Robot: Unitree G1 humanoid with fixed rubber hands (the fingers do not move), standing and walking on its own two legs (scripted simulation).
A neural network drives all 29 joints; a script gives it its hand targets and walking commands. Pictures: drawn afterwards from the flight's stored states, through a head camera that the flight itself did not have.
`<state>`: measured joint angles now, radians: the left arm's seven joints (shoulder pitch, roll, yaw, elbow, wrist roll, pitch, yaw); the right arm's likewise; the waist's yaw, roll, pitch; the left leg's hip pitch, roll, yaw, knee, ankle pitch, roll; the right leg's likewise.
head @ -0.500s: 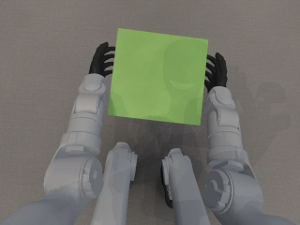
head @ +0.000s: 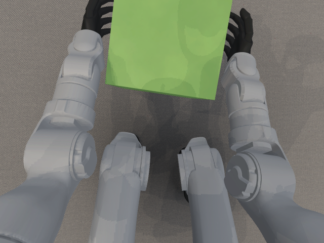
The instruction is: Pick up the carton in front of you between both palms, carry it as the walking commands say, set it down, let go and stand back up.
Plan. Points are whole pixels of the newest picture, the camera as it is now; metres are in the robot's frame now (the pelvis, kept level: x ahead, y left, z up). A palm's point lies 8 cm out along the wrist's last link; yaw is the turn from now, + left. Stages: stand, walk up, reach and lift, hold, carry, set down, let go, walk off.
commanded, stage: set down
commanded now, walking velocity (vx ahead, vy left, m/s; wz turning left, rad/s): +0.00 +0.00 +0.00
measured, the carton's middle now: (164, 52) +0.51 +0.04 -0.23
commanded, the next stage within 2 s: none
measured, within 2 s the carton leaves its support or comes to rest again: rests again in 0.66 s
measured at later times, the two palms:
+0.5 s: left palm (97, 38) +0.51 +0.19 -0.19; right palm (231, 57) +0.51 -0.11 -0.18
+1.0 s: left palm (99, 39) +0.51 +0.19 -0.20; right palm (231, 58) +0.51 -0.12 -0.20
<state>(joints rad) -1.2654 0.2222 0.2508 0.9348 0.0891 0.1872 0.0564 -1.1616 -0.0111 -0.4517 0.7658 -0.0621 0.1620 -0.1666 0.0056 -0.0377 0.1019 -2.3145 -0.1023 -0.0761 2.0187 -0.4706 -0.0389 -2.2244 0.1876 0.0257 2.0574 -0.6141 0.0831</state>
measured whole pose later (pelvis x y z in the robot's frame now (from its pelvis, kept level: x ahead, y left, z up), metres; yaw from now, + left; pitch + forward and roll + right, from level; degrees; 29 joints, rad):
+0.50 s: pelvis +0.00 +0.00 -0.03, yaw +0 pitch +39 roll -2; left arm -1.30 0.27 0.23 1.07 0.04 0.14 0.05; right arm -1.22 -0.05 -0.38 0.91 -0.03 0.13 -0.19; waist 0.02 -0.05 0.19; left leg -2.30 -0.06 -0.05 2.14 -0.52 -0.04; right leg -2.23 0.21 0.02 2.18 -0.64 0.07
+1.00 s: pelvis +0.00 +0.00 -0.04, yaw -1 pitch +36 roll -2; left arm -1.37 0.30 0.26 1.17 0.07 0.11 0.00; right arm -1.28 -0.09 -0.42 1.00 -0.09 0.11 -0.09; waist 0.01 -0.04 0.27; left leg -2.30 -0.04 -0.03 2.18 -0.51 -0.01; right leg -2.23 0.17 0.01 2.21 -0.63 0.06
